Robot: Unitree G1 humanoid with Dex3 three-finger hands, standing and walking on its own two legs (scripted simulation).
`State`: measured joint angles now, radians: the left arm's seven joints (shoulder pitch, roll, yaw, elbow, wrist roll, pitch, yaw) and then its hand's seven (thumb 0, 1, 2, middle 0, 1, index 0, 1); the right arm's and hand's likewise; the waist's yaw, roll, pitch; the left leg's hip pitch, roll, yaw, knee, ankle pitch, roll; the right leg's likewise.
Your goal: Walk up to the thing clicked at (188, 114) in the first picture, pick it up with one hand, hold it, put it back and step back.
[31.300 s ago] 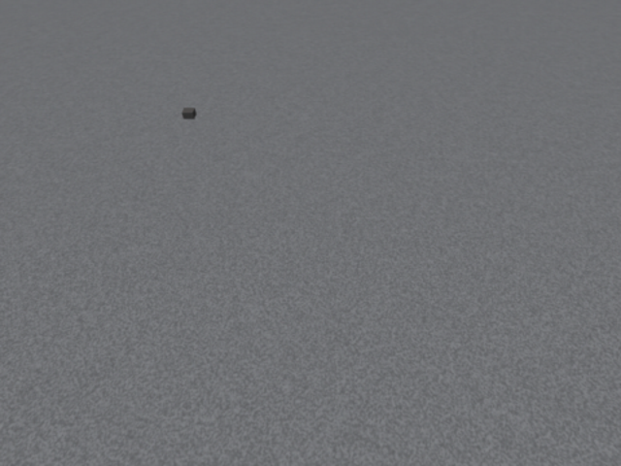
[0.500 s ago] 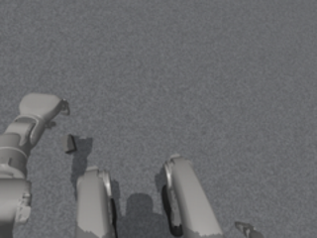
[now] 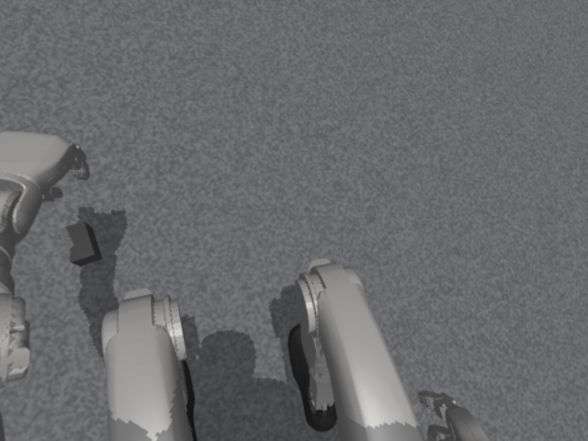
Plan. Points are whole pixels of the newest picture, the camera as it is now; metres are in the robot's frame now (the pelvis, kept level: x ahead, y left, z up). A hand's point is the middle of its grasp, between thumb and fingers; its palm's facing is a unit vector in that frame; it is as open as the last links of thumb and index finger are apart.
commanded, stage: crouch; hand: left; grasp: from above
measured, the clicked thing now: (82, 244) +0.43 +0.28 -0.36
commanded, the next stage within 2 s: lower in 0.84 s
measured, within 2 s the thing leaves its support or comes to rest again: neither
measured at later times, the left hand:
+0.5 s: hand (53, 195) +0.48 +0.28 -0.20, palm faces -0.48 +0.05 -0.88, open 5.4 cm
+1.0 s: hand (57, 197) +0.48 +0.28 -0.22, palm faces -0.49 +0.03 -0.87, open 4.9 cm
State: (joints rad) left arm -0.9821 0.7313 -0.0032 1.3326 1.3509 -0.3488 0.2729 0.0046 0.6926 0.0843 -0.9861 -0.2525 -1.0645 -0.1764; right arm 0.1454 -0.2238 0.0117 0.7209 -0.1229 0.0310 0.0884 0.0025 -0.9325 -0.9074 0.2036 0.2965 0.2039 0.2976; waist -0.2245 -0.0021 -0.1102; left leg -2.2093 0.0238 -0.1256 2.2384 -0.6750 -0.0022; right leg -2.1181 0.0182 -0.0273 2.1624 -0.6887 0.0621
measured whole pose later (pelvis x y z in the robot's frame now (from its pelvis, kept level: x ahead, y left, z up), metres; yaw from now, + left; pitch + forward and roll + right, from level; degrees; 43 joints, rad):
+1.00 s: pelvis +0.00 +0.00 -0.05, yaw -2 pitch +34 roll -10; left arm -1.03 0.87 0.04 1.43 1.37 -0.40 0.30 0.00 0.72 0.12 -1.00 -0.33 -1.07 -0.25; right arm 0.14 -0.26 0.11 0.70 -0.16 0.03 0.11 0.00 -0.93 -0.91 0.20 0.30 0.20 0.30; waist -0.28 -0.04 -0.01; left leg -2.34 0.01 -0.19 2.42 -0.68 -0.02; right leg -2.23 0.04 -0.06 2.32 -0.69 0.07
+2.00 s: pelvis +0.00 +0.00 -0.08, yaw -5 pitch +31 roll -12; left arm -1.04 0.98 0.06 1.59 1.45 -0.43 0.47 0.01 0.68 0.14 -0.97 -0.27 -1.03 -0.21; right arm 0.10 -0.29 0.22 0.67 -0.24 -0.04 0.13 0.00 -0.91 -0.90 0.20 0.30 0.20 0.30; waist -0.35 -0.11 0.09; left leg -2.36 0.01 -0.25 2.52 -0.72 -0.04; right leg -2.26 0.06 -0.11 2.39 -0.69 0.07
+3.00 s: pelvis +0.00 +0.00 -0.08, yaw -7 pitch +29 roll -14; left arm -1.04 1.01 0.03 1.60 1.43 -0.40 0.48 0.00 0.01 0.59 -0.46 -0.65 -0.49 -0.62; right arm 0.09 -0.31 0.27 0.63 -0.25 -0.06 0.14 0.00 -0.91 -0.90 0.21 0.30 0.20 0.30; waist -0.35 -0.13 0.11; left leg -2.36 0.01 -0.27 2.55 -0.71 -0.02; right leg -2.24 0.07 -0.12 2.39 -0.68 0.07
